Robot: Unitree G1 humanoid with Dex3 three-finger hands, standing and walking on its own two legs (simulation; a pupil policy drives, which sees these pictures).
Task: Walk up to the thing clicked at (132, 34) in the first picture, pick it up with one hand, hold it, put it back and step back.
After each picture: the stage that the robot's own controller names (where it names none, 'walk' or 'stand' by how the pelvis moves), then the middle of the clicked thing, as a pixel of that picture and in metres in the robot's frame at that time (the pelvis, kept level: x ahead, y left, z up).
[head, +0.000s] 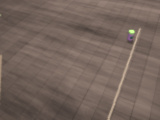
stand; (130, 35) +1.57 -0.51 -0.72
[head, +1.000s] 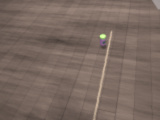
walk; (102, 39) +1.48 -0.05 -0.70
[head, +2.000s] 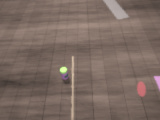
walk; (64, 73) +0.92 +0.30 -0.71
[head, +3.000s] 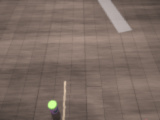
walk; (53, 107) +0.52 +0.30 -0.69
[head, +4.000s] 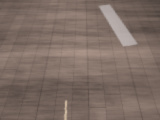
stand; out of the picture +0.36 +0.25 -0.69
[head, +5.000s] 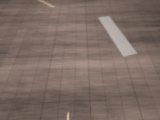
stand; out of the picture +0.34 +0.25 -0.72
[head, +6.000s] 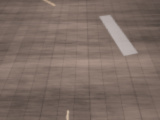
stand; out of the picture +0.35 +0.25 -0.73
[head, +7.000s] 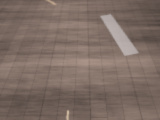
stand; out of the picture +0.34 +0.25 -0.73
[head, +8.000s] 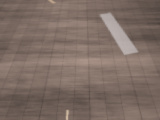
stand; out of the picture +0.33 +0.25 -0.73
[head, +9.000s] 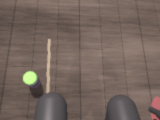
go down; (32, 79) +0.39 +0.27 -0.42
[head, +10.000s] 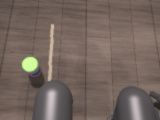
go down; (32, 67) +0.41 +0.28 -0.31
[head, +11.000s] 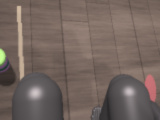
close in; out of the picture +0.39 +0.30 -0.24
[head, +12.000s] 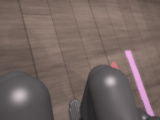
close; out of the picture +0.38 +0.32 -0.22
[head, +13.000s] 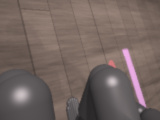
lift; out of the picture +0.37 +0.32 -0.22
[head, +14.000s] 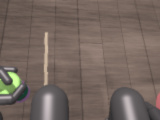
lift; (14, 88) +0.30 +0.26 -0.09
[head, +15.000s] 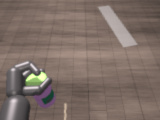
hold; (41, 90) +0.33 +0.17 +0.02
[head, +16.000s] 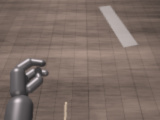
stand; out of the picture +0.24 +0.10 -0.70
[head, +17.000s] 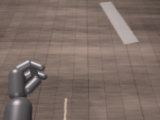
stand; out of the picture +0.24 +0.06 -0.69
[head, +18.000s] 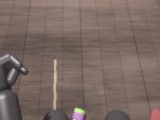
crouch; (77, 119) +0.26 +0.03 -0.53
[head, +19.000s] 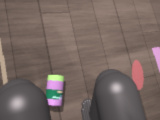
lower; (54, 90) +0.30 +0.03 -0.27
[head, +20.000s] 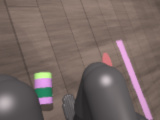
lower; (43, 88) +0.32 +0.00 -0.24
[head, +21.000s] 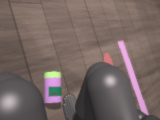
lower; (52, 87) +0.31 -0.03 -0.24
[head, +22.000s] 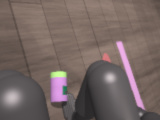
lower; (58, 86) +0.31 -0.06 -0.25
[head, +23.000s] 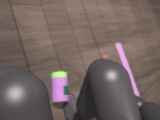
lower; (59, 87) +0.32 -0.07 -0.23
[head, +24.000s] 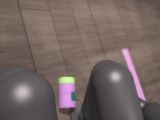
loosen; (66, 92) +0.30 -0.08 -0.21
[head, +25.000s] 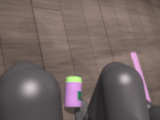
rise; (73, 92) +0.30 -0.08 -0.21
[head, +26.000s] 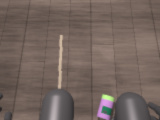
walk; (105, 107) +0.28 -0.08 -0.42
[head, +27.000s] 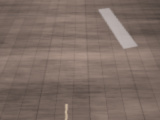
stand; out of the picture +0.21 -0.06 -0.68
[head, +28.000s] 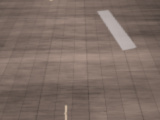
stand; out of the picture +0.22 -0.01 -0.69
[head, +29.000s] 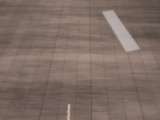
stand; out of the picture +0.24 +0.01 -0.73
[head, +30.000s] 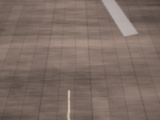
walk; out of the picture +0.27 +0.01 -0.72
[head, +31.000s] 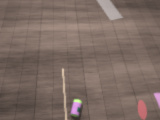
walk; (76, 107) +0.48 +0.03 -0.74
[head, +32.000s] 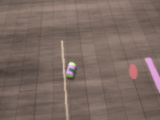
walk; (70, 69) +0.80 +0.17 -0.71
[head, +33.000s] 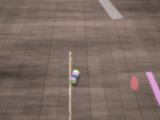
stand; (74, 76) +0.92 +0.12 -0.74
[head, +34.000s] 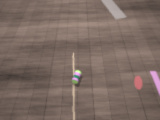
stand; (76, 76) +0.93 +0.14 -0.75
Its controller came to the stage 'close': yes
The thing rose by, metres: 0.67
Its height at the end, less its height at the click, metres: -0.02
